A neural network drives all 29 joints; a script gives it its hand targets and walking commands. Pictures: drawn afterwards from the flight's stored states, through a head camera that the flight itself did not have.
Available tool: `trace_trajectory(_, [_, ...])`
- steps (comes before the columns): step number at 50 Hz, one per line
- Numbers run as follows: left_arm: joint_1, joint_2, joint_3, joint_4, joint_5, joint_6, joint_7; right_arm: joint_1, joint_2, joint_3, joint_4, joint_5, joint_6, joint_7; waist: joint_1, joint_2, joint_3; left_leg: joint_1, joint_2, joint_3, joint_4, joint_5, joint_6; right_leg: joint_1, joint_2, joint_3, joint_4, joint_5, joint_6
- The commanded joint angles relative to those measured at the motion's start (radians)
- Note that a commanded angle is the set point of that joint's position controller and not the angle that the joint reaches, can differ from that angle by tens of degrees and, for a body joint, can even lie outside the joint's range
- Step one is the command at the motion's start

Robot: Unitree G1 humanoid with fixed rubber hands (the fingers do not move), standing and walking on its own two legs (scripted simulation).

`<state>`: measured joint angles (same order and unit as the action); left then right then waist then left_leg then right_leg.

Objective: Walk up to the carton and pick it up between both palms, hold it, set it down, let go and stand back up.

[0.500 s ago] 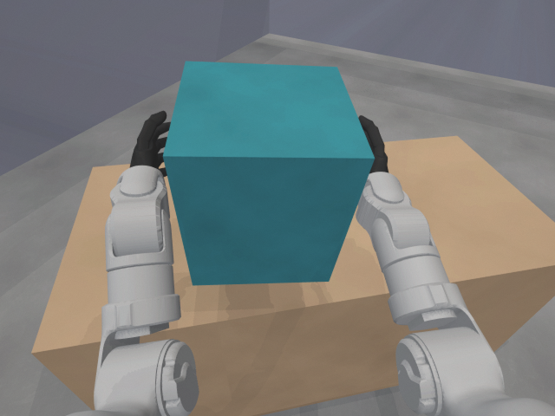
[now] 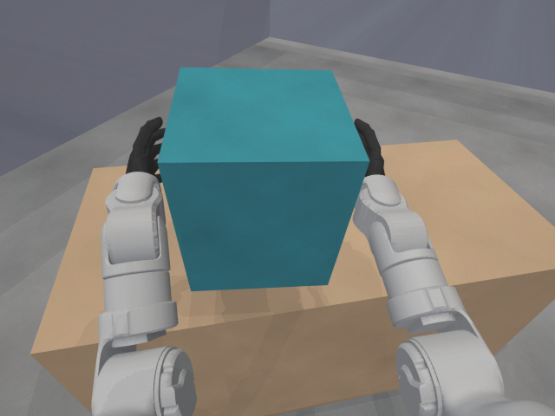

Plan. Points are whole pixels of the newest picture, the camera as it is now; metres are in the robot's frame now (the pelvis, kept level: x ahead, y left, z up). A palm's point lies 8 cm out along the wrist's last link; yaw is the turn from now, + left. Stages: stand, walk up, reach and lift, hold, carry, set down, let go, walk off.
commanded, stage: hold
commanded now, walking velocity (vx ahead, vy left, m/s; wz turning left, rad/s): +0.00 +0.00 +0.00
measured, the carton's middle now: (259, 184) +0.38 +0.01 +0.17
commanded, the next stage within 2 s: set down in 0.34 s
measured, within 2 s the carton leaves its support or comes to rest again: neither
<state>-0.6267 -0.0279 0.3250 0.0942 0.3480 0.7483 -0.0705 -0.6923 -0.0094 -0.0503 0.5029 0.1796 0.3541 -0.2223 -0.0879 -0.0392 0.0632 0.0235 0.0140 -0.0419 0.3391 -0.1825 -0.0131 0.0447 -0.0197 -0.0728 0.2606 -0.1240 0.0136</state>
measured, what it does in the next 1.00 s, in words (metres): stands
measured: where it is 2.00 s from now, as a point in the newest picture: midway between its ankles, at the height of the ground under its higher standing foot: outside the picture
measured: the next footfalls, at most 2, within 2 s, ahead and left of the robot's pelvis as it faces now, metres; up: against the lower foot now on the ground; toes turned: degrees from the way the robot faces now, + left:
none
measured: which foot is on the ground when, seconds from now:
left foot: down 0.00-1.00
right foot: down 0.00-1.00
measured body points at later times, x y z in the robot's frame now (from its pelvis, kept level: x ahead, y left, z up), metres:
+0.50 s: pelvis +0.00 +0.00 +0.00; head -0.05 +0.01 +0.45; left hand +0.38 +0.15 +0.21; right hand +0.38 -0.15 +0.20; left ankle +0.02 +0.12 -0.75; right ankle +0.03 -0.13 -0.75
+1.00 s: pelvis +0.02 +0.00 +0.00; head +0.02 +0.03 +0.45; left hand +0.41 +0.16 +0.14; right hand +0.40 -0.14 +0.13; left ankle +0.02 +0.12 -0.75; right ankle +0.03 -0.13 -0.75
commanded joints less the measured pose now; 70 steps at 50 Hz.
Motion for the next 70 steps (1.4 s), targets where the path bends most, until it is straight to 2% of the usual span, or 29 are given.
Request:
trace_trajectory(1, [-0.673,-0.493,-0.480,-0.130,-0.176,-0.074,-0.138,-0.755,0.519,0.369,-0.320,0.077,-0.079,0.122,-0.014,0.074,-0.430,0.016,-0.061,0.076,-0.033,0.298,-0.029,0.162,0.076,-0.034,0.007,0.133,0.015])
trace_trajectory(4, [-0.685,-0.503,-0.488,-0.102,-0.172,-0.073,-0.131,-0.777,0.501,0.346,-0.310,0.058,-0.087,0.133,-0.020,0.099,-0.406,0.001,-0.053,0.071,-0.048,0.247,-0.032,0.121,0.077,-0.043,0.000,0.066,0.008])
trace_trajectory(5, [-0.669,-0.500,-0.483,-0.083,-0.161,-0.068,-0.131,-0.756,0.495,0.336,-0.279,0.047,-0.082,0.134,-0.017,0.092,-0.374,-0.003,-0.050,0.072,-0.057,0.241,-0.030,0.115,0.078,-0.043,-0.006,0.051,0.008])
trace_trajectory(10, [-0.691,-0.497,-0.464,-0.078,-0.164,-0.073,-0.131,-0.794,0.505,0.342,-0.292,0.046,-0.091,0.140,0.000,0.080,-0.418,-0.007,-0.058,0.081,-0.056,0.221,-0.016,0.129,0.073,-0.035,-0.002,0.054,0.011])
trace_trajectory(13, [-0.697,-0.488,-0.439,-0.027,-0.148,-0.073,-0.128,-0.807,0.502,0.331,-0.245,0.037,-0.092,0.147,0.007,0.065,-0.379,-0.024,-0.056,0.083,-0.068,0.187,-0.009,0.118,0.070,-0.036,-0.009,0.019,0.014])
trace_trajectory(17, [-0.693,-0.484,-0.436,-0.055,-0.157,-0.076,-0.136,-0.804,0.521,0.350,-0.258,0.054,-0.097,0.136,0.006,0.048,-0.429,-0.001,-0.062,0.085,-0.049,0.242,-0.007,0.153,0.070,-0.031,-0.001,0.104,0.024])
trace_trajectory(19, [-0.655,-0.523,-0.475,-0.094,-0.166,-0.083,-0.136,-0.785,0.540,0.396,-0.327,0.076,-0.114,0.127,0.010,0.054,-0.472,0.043,-0.067,0.094,-0.024,0.301,-0.017,0.203,0.081,-0.032,0.007,0.200,0.036])
trace_trajectory(21, [-0.658,-0.527,-0.490,-0.098,-0.169,-0.098,-0.135,-0.797,0.546,0.419,-0.343,0.082,-0.126,0.119,0.005,0.049,-0.470,0.044,-0.073,0.091,-0.013,0.328,-0.018,0.205,0.083,-0.031,0.008,0.237,0.039])
trace_trajectory(24, [-0.655,-0.511,-0.461,-0.050,-0.150,-0.119,-0.140,-0.788,0.533,0.379,-0.303,0.044,-0.144,0.122,0.014,0.041,-0.396,0.004,-0.070,0.094,-0.045,0.229,-0.008,0.170,0.071,-0.036,-0.005,0.155,0.039])
trace_trajectory(25, [-0.650,-0.502,-0.447,-0.029,-0.137,-0.131,-0.145,-0.774,0.528,0.350,-0.284,0.020,-0.159,0.128,0.009,0.048,-0.359,-0.011,-0.069,0.102,-0.061,0.185,-0.006,0.156,0.067,-0.038,-0.011,0.114,0.037])
trace_trajectory(27, [-0.651,-0.484,-0.401,0.023,-0.106,-0.162,-0.157,-0.769,0.516,0.290,-0.237,-0.031,-0.201,0.145,0.022,0.039,-0.306,-0.047,-0.066,0.109,-0.092,0.080,0.007,0.130,0.052,-0.043,-0.025,0.016,0.036])
trace_trajectory(30, [-0.624,-0.471,-0.364,0.073,-0.084,-0.223,-0.167,-0.744,0.494,0.229,-0.207,-0.099,-0.287,0.171,0.041,0.045,-0.304,-0.043,-0.058,0.120,-0.112,0.048,0.008,0.122,0.041,-0.063,-0.031,-0.022,0.028])
trace_trajectory(33, [-0.553,-0.464,-0.341,0.116,-0.058,-0.266,-0.173,-0.679,0.466,0.198,-0.161,-0.157,-0.358,0.183,0.050,0.040,-0.287,-0.027,-0.058,0.135,-0.106,0.089,0.006,0.136,0.040,-0.072,-0.031,0.003,0.025])
trace_trajectory(35, [-0.526,-0.459,-0.337,0.135,-0.050,-0.283,-0.175,-0.650,0.450,0.187,-0.127,-0.180,-0.391,0.186,0.044,0.038,-0.262,-0.028,-0.052,0.136,-0.104,0.111,0.003,0.151,0.039,-0.078,-0.034,0.018,0.022])
trace_trajectory(38, [-0.521,-0.471,-0.373,0.117,-0.065,-0.312,-0.167,-0.639,0.438,0.190,-0.123,-0.201,-0.442,0.185,0.038,0.042,-0.310,0.003,-0.050,0.137,-0.082,0.179,-0.011,0.153,0.042,-0.089,-0.029,0.061,0.017])
trace_trajectory(40, [-0.507,-0.486,-0.412,0.111,-0.086,-0.332,-0.156,-0.645,0.432,0.215,-0.144,-0.196,-0.476,0.184,0.036,0.038,-0.348,0.030,-0.046,0.131,-0.054,0.264,-0.025,0.165,0.048,-0.095,-0.020,0.127,0.015])
trace_trajectory(43, [-0.529,-0.519,-0.512,0.022,-0.135,-0.376,-0.125,-0.651,0.434,0.286,-0.212,-0.161,-0.520,0.171,0.012,0.061,-0.495,0.107,-0.046,0.118,0.020,0.482,-0.059,0.193,0.064,-0.097,0.006,0.309,0.018])
trace_trajectory(46, [-0.566,-0.548,-0.594,-0.033,-0.176,-0.416,-0.089,-0.649,0.454,0.337,-0.231,-0.134,-0.532,0.166,0.005,0.081,-0.559,0.127,-0.044,0.095,0.048,0.572,-0.077,0.189,0.068,-0.094,0.018,0.373,0.015])
trace_trajectory(47, [-0.589,-0.569,-0.615,-0.017,-0.174,-0.437,-0.076,-0.694,0.464,0.341,-0.251,-0.141,-0.532,0.176,0.016,0.066,-0.617,0.164,-0.032,0.079,0.057,0.623,-0.084,0.168,0.083,-0.087,0.028,0.387,0.011])
trace_trajectory(48, [-0.581,-0.569,-0.632,-0.023,-0.176,-0.451,-0.063,-0.657,0.468,0.349,-0.240,-0.138,-0.529,0.179,0.007,0.080,-0.616,0.181,-0.031,0.071,0.068,0.656,-0.090,0.158,0.084,-0.083,0.027,0.395,0.008])
trace_trajectory(49, [-0.567,-0.568,-0.640,-0.022,-0.178,-0.454,-0.055,-0.647,0.465,0.356,-0.242,-0.133,-0.524,0.179,0.012,0.081,-0.613,0.181,-0.030,0.064,0.072,0.666,-0.091,0.149,0.085,-0.081,0.025,0.395,0.007])
trace_trajectory(53, [-0.498,-0.545,-0.593,0.014,-0.149,-0.430,-0.051,-0.574,0.460,0.360,-0.172,-0.118,-0.481,0.171,0.026,0.073,-0.500,0.110,-0.042,0.055,0.052,0.603,-0.074,0.177,0.074,-0.062,0.028,0.405,0.015])
trace_trajectory(57, [-0.423,-0.499,-0.482,0.071,-0.102,-0.375,-0.085,-0.517,0.449,0.329,-0.097,-0.110,-0.434,0.168,0.046,0.051,-0.367,0.012,-0.053,0.075,-0.002,0.457,-0.049,0.212,0.057,-0.048,0.028,0.377,0.029])
trace_trajectory(60, [-0.425,-0.490,-0.452,0.077,-0.095,-0.359,-0.104,-0.525,0.448,0.308,-0.096,-0.113,-0.427,0.172,0.048,0.050,-0.351,-0.019,-0.057,0.090,-0.017,0.415,-0.048,0.224,0.054,-0.049,0.030,0.373,0.032])
trace_trajectory(66, [-0.560,-0.549,-0.515,0.074,-0.138,-0.437,-0.087,-0.611,0.468,0.278,-0.134,-0.152,-0.482,0.190,0.033,0.079,-0.491,0.044,-0.047,0.091,0.011,0.482,-0.079,0.183,0.066,-0.065,0.032,0.390,0.018])
trace_trajectory(70, [-0.623,-0.576,-0.518,0.161,-0.143,-0.502,-0.063,-0.621,0.473,0.212,-0.065,-0.212,-0.510,0.209,0.027,0.083,-0.515,0.082,-0.034,0.089,0.002,0.434,-0.087,0.105,0.067,-0.076,0.008,0.298,0.013])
